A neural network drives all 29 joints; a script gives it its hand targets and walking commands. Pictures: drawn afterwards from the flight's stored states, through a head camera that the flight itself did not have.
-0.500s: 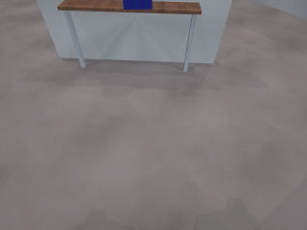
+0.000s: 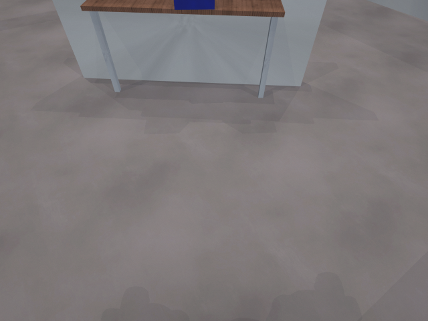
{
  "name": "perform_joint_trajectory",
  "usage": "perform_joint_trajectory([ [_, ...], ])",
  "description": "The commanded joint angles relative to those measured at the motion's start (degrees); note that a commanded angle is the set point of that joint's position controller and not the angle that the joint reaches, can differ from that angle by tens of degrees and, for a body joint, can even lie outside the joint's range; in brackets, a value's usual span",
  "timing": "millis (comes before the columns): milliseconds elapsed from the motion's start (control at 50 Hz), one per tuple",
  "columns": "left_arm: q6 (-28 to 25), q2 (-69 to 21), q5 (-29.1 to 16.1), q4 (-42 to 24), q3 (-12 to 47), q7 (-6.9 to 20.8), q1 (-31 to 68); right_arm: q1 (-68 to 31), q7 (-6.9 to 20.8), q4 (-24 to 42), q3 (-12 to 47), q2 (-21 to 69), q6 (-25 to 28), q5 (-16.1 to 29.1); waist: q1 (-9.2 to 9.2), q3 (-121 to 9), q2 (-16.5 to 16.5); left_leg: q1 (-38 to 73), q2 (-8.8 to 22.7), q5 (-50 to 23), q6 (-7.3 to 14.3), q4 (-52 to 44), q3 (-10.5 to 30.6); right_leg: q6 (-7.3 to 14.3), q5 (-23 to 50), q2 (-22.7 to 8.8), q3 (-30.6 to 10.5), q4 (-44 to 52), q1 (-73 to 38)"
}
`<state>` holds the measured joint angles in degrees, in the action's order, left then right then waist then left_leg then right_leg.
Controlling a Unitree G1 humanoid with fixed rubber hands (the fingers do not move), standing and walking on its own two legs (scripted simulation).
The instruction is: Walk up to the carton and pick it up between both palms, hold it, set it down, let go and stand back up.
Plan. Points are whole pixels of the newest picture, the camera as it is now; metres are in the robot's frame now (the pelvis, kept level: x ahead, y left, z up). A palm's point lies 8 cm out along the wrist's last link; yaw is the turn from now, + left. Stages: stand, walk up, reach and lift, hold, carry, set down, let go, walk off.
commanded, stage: stand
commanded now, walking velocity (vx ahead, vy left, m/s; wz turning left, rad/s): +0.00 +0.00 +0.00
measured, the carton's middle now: out of the picture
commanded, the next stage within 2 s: walk up in 0.44 s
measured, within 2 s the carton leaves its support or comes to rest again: neither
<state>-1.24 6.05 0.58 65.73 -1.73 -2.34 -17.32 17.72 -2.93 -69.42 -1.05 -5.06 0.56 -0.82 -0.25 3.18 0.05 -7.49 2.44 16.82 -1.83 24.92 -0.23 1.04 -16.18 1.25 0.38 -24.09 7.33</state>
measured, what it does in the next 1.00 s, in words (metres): walks ahead: left foot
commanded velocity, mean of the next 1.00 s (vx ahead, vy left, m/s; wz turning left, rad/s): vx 0.00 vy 0.00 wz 0.00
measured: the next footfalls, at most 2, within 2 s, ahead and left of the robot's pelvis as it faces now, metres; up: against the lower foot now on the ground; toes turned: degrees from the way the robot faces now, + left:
left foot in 1.00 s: +0.26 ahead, +0.21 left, +0.00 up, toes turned +9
right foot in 1.56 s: +0.54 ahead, -0.08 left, +0.00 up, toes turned -1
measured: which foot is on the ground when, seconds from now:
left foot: down 0.00-0.68, up 0.70-0.98, down 1.00-1.00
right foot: down 0.00-1.00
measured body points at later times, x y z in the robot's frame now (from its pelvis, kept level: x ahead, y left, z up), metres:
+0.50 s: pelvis +0.01 +0.00 +0.00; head +0.03 +0.00 +0.45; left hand +0.00 +0.20 -0.16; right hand -0.01 -0.21 -0.17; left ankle -0.04 +0.14 -0.74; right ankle -0.04 -0.11 -0.74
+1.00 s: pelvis +0.10 +0.07 -0.04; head +0.09 +0.09 +0.41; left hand -0.03 +0.31 -0.20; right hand +0.18 -0.19 -0.16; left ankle +0.22 +0.20 -0.74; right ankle -0.04 -0.11 -0.74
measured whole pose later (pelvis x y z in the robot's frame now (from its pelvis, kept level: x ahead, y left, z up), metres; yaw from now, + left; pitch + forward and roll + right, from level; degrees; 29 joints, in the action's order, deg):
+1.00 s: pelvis +0.10 +0.07 -0.04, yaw +5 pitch -4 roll -1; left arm -2.8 14.2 3.6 67.1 -2.1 -0.6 -28.7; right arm 17.1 1.8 -53.9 -3.5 -13.2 3.2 -3.7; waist -0.9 3.0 -2.3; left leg -26.8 3.9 12.4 0.7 41.7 -1.8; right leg 0.6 -33.2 -4.6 3.4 -35.0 -3.4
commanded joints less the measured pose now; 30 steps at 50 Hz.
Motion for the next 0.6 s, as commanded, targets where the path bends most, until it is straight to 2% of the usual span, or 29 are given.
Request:
perform_joint_trajectory([
  [0, 0.09, 0.91, -0.20, -0.86, 0.28, -0.43, -4.32, 4.91, -0.31, 0.78, -0.98, -5.68, 0.39, -0.43, 0.01, 1.81, 2.70, -2.23, 3.07, -14.42, 2.13, -3.26, 2.35, 1.68, 16.90, -5.33, -4.25, 3.65, 0.07],
  [20, -0.18, 1.18, -0.06, -0.02, 0.11, -0.66, -7.08, 7.05, -0.21, 0.00, -0.39, -3.20, 0.12, 0.11, -0.27, 2.84, 1.12, -4.20, 2.79, -14.99, 1.75, -4.36, 2.18, 1.31, 16.87, -5.84, -3.21, 2.48, -0.93],
  [40, 0.03, 1.19, -0.35, -1.01, 0.29, -0.49, -4.04, 5.26, -0.05, 0.90, -0.41, -4.02, -0.16, 0.09, -0.42, 4.41, 1.40, -5.99, 3.23, -14.55, 1.66, -4.45, 1.50, 1.90, 17.36, -6.04, -4.80, 3.41, -0.10],
  [60, 0.09, 1.52, -0.04, -0.76, 0.15, -0.67, -4.99, 4.48, -0.11, 0.72, -0.18, -2.32, -0.61, -0.09, -0.09, 4.08, 2.96, -2.56, 2.97, -16.20, 1.35, -4.21, 2.05, 1.33, 17.42, -6.18, -3.16, 2.84, 1.43],
  [80, 0.19, 3.02, 0.21, -0.72, -0.08, -0.91, -3.78, 5.14, -0.56, 1.27, -0.70, -3.75, 0.03, 0.34, 0.57, 0.95, -1.11, -0.31, 3.29, -13.38, 2.12, -4.81, 1.80, 1.62, 14.22, -5.74, -4.34, 3.73, 1.30],
  [100, 0.43, 6.44, 0.13, -0.37, -1.34, -0.77, -5.36, 7.13, -0.61, 0.61, -0.32, -3.90, 0.16, -0.23, 0.79, 4.62, -0.80, -3.60, 3.97, -12.02, 3.07, -4.94, 3.53, 1.57, 13.25, -6.15, -4.60, 4.28, 2.04],
  [120, 0.10, 5.62, 0.63, -0.41, -0.97, -0.63, -5.53, 4.13, -0.05, 1.54, -0.67, -4.95, 0.23, -0.21, 0.18, 2.99, 2.24, -1.33, 3.74, -14.35, 2.57, -4.66, 2.86, 1.48, 14.87, -6.14, -4.31, 3.82, 1.61],
  [140, -0.63, 3.40, 0.50, -0.86, -0.63, -0.82, -4.22, 5.49, -0.37, 1.13, -1.33, -7.62, 0.18, 0.00, 1.23, 0.86, 4.16, 1.27, 3.53, -16.48, 2.18, -3.80, 2.04, 1.81, 17.75, -6.34, -4.77, 3.45, 1.53],
  [160, -0.71, 5.42, -0.10, -0.76, -0.79, -0.36, -3.49, 6.60, -0.08, 0.89, -1.32, -7.39, 0.59, 0.55, 0.97, 3.47, -0.47, -0.86, 3.57, -17.47, 2.50, -5.02, 3.38, 1.65, 17.77, -6.00, -4.19, 2.42, 2.18],
  [180, -0.93, 1.61, -0.33, -0.69, 0.13, -0.17, -4.94, 7.51, 0.44, 0.20, -0.68, -4.48, 0.71, 0.53, 0.78, -1.15, 3.42, 3.07, 3.22, -19.38, 2.69, -3.54, 2.40, 2.01, 19.03, -6.27, -4.32, 1.57, 0.62],
  [200, -0.42, 2.09, -0.09, -0.21, -0.12, -0.11, -4.13, 5.58, 0.69, 1.75, -0.29, -2.71, 0.70, 0.25, 0.95, 2.79, 0.38, 1.41, 3.96, -21.41, 2.36, -3.10, 3.09, 1.24, 18.41, -5.48, -2.86, 2.19, 3.74],
  [220, 0.01, 3.48, 0.02, 0.52, -0.84, -0.55, -5.64, 6.37, 0.21, 1.49, -1.08, -5.08, 0.89, 0.20, 0.27, 2.40, -1.16, 1.97, 3.64, -19.06, 2.91, -3.39, 2.77, 1.15, 16.50, -4.98, -3.46, 3.15, 2.80],
  [240, -0.36, 3.35, 0.15, 0.43, -0.38, -0.37, -5.76, 4.14, 0.23, 2.25, -1.68, -6.96, 0.95, 0.13, -0.04, -1.82, 1.44, 2.63, 3.99, -24.29, 2.58, -2.78, 2.07, 0.86, 19.27, -5.43, -3.30, 1.61, 0.09],
  [260, -0.57, 5.85, 0.45, -0.60, -1.10, -0.55, -4.94, 4.55, -0.20, 1.41, -1.03, -4.79, 0.80, 0.07, 0.37, 2.41, 0.59, 1.79, 3.89, -23.19, 2.74, -2.31, 2.76, 1.06, 21.20, -5.67, -2.60, 1.91, 3.70],
  [280, -0.53, 4.65, 0.19, 0.03, -1.23, -0.89, -4.85, 5.64, 0.23, 1.64, -0.67, -4.13, 0.87, -0.21, 0.89, -1.08, -1.13, -0.53, 4.17, -24.84, 2.80, -2.41, 2.24, 1.14, 23.65, -5.80, -3.01, 0.68, -2.91],
  [300, -0.61, 6.20, 0.16, 0.64, -1.19, -1.45, -5.86, 7.99, 0.05, 0.81, -1.32, -5.31, 1.05, 0.02, 1.59, -0.40, 2.30, 1.17, 3.39, -24.44, 1.88, -2.20, 1.30, 1.32, 28.86, -6.48, -3.40, 0.56, -2.71],
  [320, -0.65, 1.45, -0.19, 0.89, 0.08, -1.04, -6.83, 6.79, -0.11, 0.53, -1.41, -5.66, 0.82, 0.58, 0.74, -2.41, 2.17, 1.77, 2.99, -24.74, 1.94, -1.55, 1.50, 1.51, 28.81, -6.21, -3.74, 1.15, -3.13],
  [340, -0.63, 1.73, 0.04, -0.04, -0.23, -0.63, -3.94, 5.52, 0.16, 0.90, -1.06, -5.19, 0.85, -0.32, 0.62, 0.21, -2.69, 0.84, 3.53, -23.89, 2.02, -2.24, 1.89, 0.70, 26.92, -6.38, -3.20, 1.31, -2.10],
  [380, -0.46, 3.02, 0.16, 0.75, -0.45, -0.68, -5.96, 3.73, -0.34, 1.40, -1.75, -7.82, 0.29, 0.27, 0.07, 0.32, 0.21, 3.60, 4.01, -25.11, 2.09, -2.21, 1.58, 0.60, 24.92, -6.05, -3.53, 2.46, 0.52],
  [400, -0.39, 2.85, 0.23, 0.46, -0.30, -0.98, -5.38, 5.91, -0.21, 1.04, -1.19, -5.87, 0.32, 0.31, 0.51, -0.22, -1.73, 2.23, 4.06, -24.63, 2.39, -3.27, 2.09, 1.62, 24.07, -6.02, -4.03, 2.29, -1.80],
  [420, -0.35, 1.48, 0.12, -0.12, -0.05, -1.04, -5.10, 4.92, 0.01, 1.37, -1.61, -6.85, 0.18, 0.12, 0.72, 1.35, 1.75, -0.35, 3.54, -21.09, 2.55, -3.24, 2.16, 1.07, 22.59, -5.86, -3.77, 2.81, -0.97],
  [440, -0.51, 2.81, 0.02, 0.10, -0.36, -0.87, -4.99, 3.25, 0.02, 1.23, -1.60, -5.22, 0.04, -0.30, -0.29, 1.05, 2.27, -0.49, 3.05, -20.34, 2.61, -2.62, 1.39, 1.45, 24.97, -6.29, -3.91, 2.41, -2.85],
  [460, -0.40, 4.62, 0.11, 0.44, -0.58, -0.91, -6.51, 3.81, -0.20, 1.54, -1.03, -3.54, 0.08, 0.01, -0.61, 1.09, -0.71, 0.67, 3.30, -20.07, 1.98, -2.95, 1.37, 1.39, 28.35, -6.60, -3.91, 2.04, -2.89],
  [480, 0.02, 3.42, 0.13, -0.19, -0.64, -0.66, -3.03, 4.52, -0.17, 1.13, -1.35, -5.63, -0.15, -0.21, 0.73, 2.28, 0.43, 1.27, 3.98, -21.64, 1.99, -3.79, 1.69, 2.16, 27.32, -7.47, -4.50, 2.18, -0.71],
  [500, -0.26, 5.04, 0.41, -0.21, -0.98, -0.57, -4.65, 5.70, -0.72, 0.29, -1.23, -4.51, -0.25, 0.04, -0.55, 4.25, -3.11, -0.75, 3.51, -19.37, 1.82, -2.82, 1.68, 1.48, 26.67, -6.25, -3.51, 2.79, -2.26],
  [520, -0.02, 3.72, 0.17, 0.51, -0.73, -0.61, -5.16, 6.02, -0.40, 0.49, -1.42, -5.47, -0.57, 0.51, 1.00, 4.12, -1.14, 0.35, 3.45, -16.29, 1.76, -3.68, 0.63, 1.50, 26.22, -6.31, -4.70, 3.71, -0.93],
  [540, -0.24, 3.82, 0.32, 0.51, -0.43, -0.91, -6.60, 6.80, -0.71, -0.19, -2.13, -8.03, -0.85, -0.43, -0.24, 4.10, -0.69, 0.80, 3.76, -18.10, 1.83, -3.86, 1.03, 1.68, 26.78, -7.67, -5.27, 2.71, -1.71],
  [560, -0.30, 3.58, -0.45, 0.62, -0.36, -0.63, -6.43, 6.69, -0.75, 0.77, -1.55, -6.54, -0.30, 0.52, -0.09, 1.39, -1.98, 0.57, 4.31, -19.18, 2.38, -4.11, 1.60, 1.33, 24.68, -6.46, -4.34, 2.90, -3.33],
  [580, -0.14, 4.49, -0.31, 1.19, -0.69, -0.89, -6.37, 3.96, -0.27, 0.94, -1.04, -4.94, -0.03, -0.26, -0.21, 3.09, 1.05, -0.46, 3.68, -18.55, 1.53, -4.80, 1.93, 1.06, 22.35, -5.34, -3.32, 3.46, -2.51],
])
